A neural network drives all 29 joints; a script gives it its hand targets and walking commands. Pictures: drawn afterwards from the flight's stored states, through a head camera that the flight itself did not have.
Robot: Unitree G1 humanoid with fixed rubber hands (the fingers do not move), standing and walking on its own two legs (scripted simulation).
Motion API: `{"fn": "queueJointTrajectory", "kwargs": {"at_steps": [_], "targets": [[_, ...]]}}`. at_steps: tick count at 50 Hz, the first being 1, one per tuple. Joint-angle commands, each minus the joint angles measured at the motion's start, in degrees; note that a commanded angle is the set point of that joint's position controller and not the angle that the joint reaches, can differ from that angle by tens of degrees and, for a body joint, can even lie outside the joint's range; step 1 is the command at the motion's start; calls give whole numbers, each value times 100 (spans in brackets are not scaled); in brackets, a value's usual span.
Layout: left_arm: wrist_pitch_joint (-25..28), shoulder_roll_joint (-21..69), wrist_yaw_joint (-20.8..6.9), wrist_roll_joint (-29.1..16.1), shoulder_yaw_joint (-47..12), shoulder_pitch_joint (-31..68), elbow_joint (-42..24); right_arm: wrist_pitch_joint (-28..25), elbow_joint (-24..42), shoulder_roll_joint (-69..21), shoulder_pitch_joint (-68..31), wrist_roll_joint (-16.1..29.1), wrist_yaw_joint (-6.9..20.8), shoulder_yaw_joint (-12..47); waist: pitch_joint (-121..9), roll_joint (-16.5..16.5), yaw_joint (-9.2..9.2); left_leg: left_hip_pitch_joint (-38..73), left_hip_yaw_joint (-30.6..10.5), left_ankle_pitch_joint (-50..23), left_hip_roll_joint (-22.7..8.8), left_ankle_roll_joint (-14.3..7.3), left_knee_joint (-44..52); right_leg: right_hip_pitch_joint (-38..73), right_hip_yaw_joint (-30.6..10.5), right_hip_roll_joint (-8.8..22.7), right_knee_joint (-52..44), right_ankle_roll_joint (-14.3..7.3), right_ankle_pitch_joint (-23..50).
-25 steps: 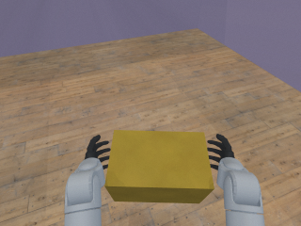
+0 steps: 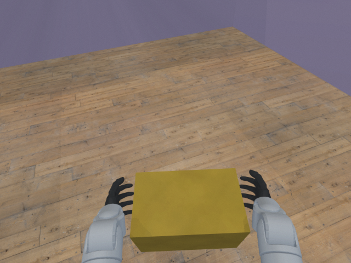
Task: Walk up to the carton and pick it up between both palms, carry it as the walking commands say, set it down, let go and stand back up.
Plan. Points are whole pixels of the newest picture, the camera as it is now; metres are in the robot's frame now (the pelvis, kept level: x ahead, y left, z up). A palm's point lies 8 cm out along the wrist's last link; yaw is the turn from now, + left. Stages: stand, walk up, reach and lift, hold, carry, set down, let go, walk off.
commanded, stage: hold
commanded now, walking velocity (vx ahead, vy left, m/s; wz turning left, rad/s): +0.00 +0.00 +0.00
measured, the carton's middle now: (187, 211) +0.28 +0.00 -0.06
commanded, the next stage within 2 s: set down in 0.10 s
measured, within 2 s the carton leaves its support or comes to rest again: neither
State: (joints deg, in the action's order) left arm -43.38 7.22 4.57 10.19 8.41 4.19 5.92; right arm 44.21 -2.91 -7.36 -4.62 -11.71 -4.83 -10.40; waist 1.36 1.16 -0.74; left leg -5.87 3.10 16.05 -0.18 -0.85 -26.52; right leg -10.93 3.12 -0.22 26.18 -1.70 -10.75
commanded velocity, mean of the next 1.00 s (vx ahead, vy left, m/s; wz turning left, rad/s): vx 0.00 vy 0.00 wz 0.00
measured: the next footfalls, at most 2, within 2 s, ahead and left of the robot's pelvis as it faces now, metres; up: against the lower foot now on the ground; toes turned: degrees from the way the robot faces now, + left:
none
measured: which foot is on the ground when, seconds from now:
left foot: down 0.00-1.00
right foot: down 0.00-1.00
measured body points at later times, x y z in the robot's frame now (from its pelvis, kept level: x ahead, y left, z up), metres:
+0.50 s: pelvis -0.01 +0.01 -0.01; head -0.04 +0.00 +0.44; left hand +0.29 +0.18 +0.00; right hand +0.30 -0.16 +0.00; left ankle -0.01 +0.11 -0.74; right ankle +0.04 -0.10 -0.74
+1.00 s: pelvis -0.02 +0.02 -0.03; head +0.09 +0.01 +0.40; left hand +0.31 +0.18 -0.09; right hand +0.33 -0.16 -0.09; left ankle -0.01 +0.11 -0.74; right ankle +0.04 -0.10 -0.74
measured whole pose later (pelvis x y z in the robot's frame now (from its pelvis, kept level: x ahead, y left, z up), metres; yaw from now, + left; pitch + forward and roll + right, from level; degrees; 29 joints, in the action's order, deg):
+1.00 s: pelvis -0.02 +0.02 -0.03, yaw +1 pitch +17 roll +0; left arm -19.9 9.7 2.8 13.1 22.2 21.4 26.8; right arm 18.9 -27.9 -5.3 -22.3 -14.2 0.6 -22.3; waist -3.6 1.1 -0.1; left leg -40.9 -0.7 19.9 3.0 -2.3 -44.3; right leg -44.4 -2.3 -2.2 41.4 -0.1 -13.6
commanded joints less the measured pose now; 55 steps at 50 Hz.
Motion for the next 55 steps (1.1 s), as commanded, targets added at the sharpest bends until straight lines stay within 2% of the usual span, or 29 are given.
{"fn": "queueJointTrajectory", "kwargs": {"at_steps": [1,4,5,6,9,12,14,15,16,17,18,19,23,28,29,32,33,34,35,39,41,42,44,46,47,48,50,54,55], "targets": [[857,3783,-1474,-1678,-3506,3706,-1584,-664,1126,-4222,-3392,1686,1351,3729,-2883,-380,-101,20,-839,-1846,195,-174,363,2179,-991,-142,-94,39,2683],[836,3954,-1611,-1521,-3264,4215,-809,-668,428,-4410,-3896,1566,1448,3623,-2071,-273,-270,-115,-720,-883,155,-227,481,1548,-984,-196,-333,27,953],[810,3995,-1727,-1565,-3347,4284,-757,-574,120,-4598,-3542,1406,1434,3472,-1884,-346,-55,-30,-678,-753,169,-225,451,1394,-1061,-190,-421,48,786],[730,4503,-1646,-1577,-3553,3668,-1093,-612,480,-5057,-3191,1824,1520,4054,-2059,82,-172,-321,-865,-1378,301,-250,538,1575,-910,-311,-278,20,1367],[433,4250,-1843,-1023,-2609,3579,735,-377,-795,-4756,-3271,1211,1592,3108,-822,-161,-59,-1133,-709,-187,260,-252,625,1381,-1111,-155,-564,46,-60],[638,4410,-2037,-946,-2293,4790,1035,-499,-1798,-5060,-3886,1070,1859,2379,-609,169,33,-1253,-890,885,138,-329,798,1168,-1005,-277,-365,4,-913],[771,4710,-2171,-812,-2100,5081,1631,-623,-2130,-5439,-4201,898,1965,2214,-796,14,83,-1322,-833,894,135,-300,600,1071,-1009,-224,-327,25,-1082],[878,4900,-2260,-841,-2000,5484,1683,-792,-2203,-5355,-4600,866,2091,2109,-924,-66,205,-1159,-766,849,170,-261,568,890,-946,-259,-328,39,-1090],[923,5102,-2245,-772,-1902,5385,1893,-860,-2143,-5408,-4649,953,2096,2199,-939,181,140,-1510,-835,879,85,-289,660,1274,-952,-282,-154,12,-816],[1039,5280,-2264,-789,-1863,5233,1998,-972,-2046,-5283,-4975,924,2139,2324,-1427,-95,33,-1211,-882,365,116,-252,621,1072,-884,-286,-175,-3,-481],[1086,5352,-2268,-774,-2042,5640,1935,-1042,-2196,-5343,-4839,857,2153,2132,-1244,215,228,-1357,-852,525,72,-221,584,1085,-883,-325,-44,-22,-387],[1220,5399,-2241,-772,-2003,5435,1857,-1134,-2061,-5385,-4992,971,2179,2315,-1557,27,-26,-1454,-832,102,159,-180,455,1280,-956,-243,-118,-78,-137],[1459,5285,-2301,-773,-1906,5230,2335,-1336,-2309,-5351,-4553,653,2089,2035,-2039,-10,370,-1320,-862,-682,197,-193,252,913,-859,-242,41,-77,808],[1812,5247,-2196,-619,-1650,5012,2304,-1662,-2402,-5546,-4510,726,2123,2156,-2221,-426,72,-1834,-922,-681,176,-251,35,662,-916,-277,342,21,958],[1874,5324,-2189,-571,-1730,5105,2316,-1805,-2244,-5382,-4684,876,2153,2304,-2289,108,-24,-1931,-849,-697,209,-192,-68,659,-1044,-221,348,-24,953],[2128,5295,-2132,-703,-2126,5460,1932,-2069,-2232,-5287,-4842,852,2142,2373,-2974,46,88,-1928,-873,-836,294,-152,-300,517,-946,-296,640,-8,1198],[2131,5403,-2093,-679,-2121,5132,2068,-2103,-2112,-5249,-4725,799,2131,2395,-3085,-15,154,-1656,-929,-966,315,-140,-288,328,-903,-342,627,-15,1275],[2087,5274,-2063,-519,-1833,4605,2372,-2065,-2038,-5318,-4778,766,2079,2543,-2886,-572,35,-1958,-938,-946,321,-228,-337,377,-856,-331,705,96,1297],[2072,5227,-2062,-584,-1853,4748,2374,-2117,-2213,-5055,-4629,791,2146,2315,-2906,-208,133,-1889,-928,-1003,321,-164,-298,66,-785,-363,703,51,1251],[2292,4935,-2023,-586,-1987,4726,2159,-2266,-2595,-5043,-4145,623,2090,2227,-3057,-337,137,-2190,-940,-1387,357,-131,-626,-279,-869,-338,928,50,1649],[2425,5141,-2024,-667,-2070,4960,2172,-2427,-2476,-4727,-4535,582,2114,2150,-3269,-180,255,-2397,-971,-1138,349,-97,-767,-546,-767,-434,1178,-11,1345],[2443,5363,-2002,-647,-2166,4640,2356,-2583,-2071,-4857,-4968,815,2115,2461,-3379,211,109,-2010,-954,-1444,336,-69,-850,-801,-828,-397,1218,-47,1325],[2543,5298,-1921,-704,-2356,4839,1942,-2555,-2512,-4849,-4267,589,2150,2236,-3451,43,318,-2047,-1046,-1967,300,44,-977,-1143,-688,-530,1359,-58,1485],[2591,5132,-1905,-706,-2426,5172,1756,-2602,-2814,-4873,-4237,574,2171,2033,-3677,346,296,-2255,-924,-1656,344,112,-1098,-1246,-696,-533,1417,-114,1339],[2654,5213,-1845,-664,-2355,5279,1780,-2717,-2779,-4869,-4499,714,2230,2156,-3573,583,20,-2379,-950,-1799,299,126,-1139,-1590,-737,-518,1599,-157,1267],[2673,5180,-1839,-645,-2349,5141,1836,-2722,-2494,-5101,-4757,766,2233,2440,-3901,225,-82,-2340,-905,-1797,314,48,-1254,-1460,-707,-547,1694,-67,1375],[2745,5044,-1936,-652,-2272,5077,2005,-2743,-2432,-4971,-4916,611,2165,2365,-4662,-333,119,-2702,-949,-1606,431,-33,-1562,-1336,-737,-547,1822,28,1511],[2794,5078,-2006,-641,-2378,5082,2218,-2809,-2474,-5281,-4561,562,2006,2343,-5112,-78,232,-3212,-845,-2100,547,31,-1936,-1573,-748,-543,2250,75,2205],[2792,4780,-2023,-676,-2371,5082,2240,-2746,-2692,-5133,-4449,454,1951,2263,-5071,-351,349,-3554,-816,-1931,537,19,-1976,-1716,-716,-543,2266,124,2201]]}}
